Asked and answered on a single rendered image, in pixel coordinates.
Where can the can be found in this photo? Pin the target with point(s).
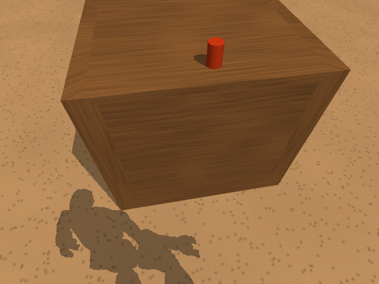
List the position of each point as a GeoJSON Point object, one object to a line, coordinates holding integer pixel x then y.
{"type": "Point", "coordinates": [215, 49]}

